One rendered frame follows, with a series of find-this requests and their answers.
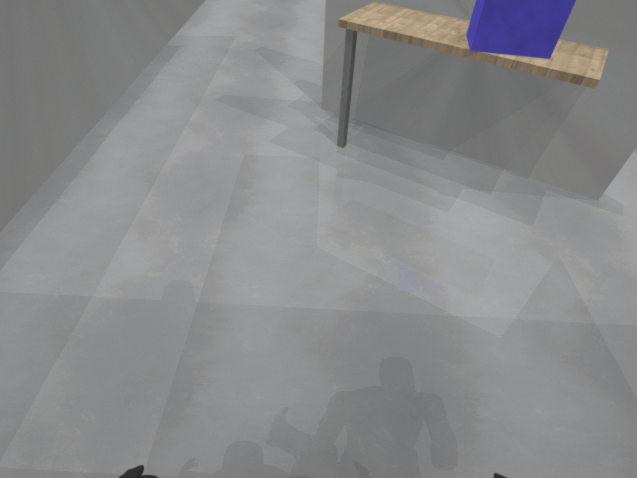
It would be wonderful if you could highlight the carton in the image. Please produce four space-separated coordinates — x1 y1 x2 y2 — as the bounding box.
466 0 576 59

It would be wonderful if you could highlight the table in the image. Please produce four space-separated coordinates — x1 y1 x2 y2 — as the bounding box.
337 2 609 148

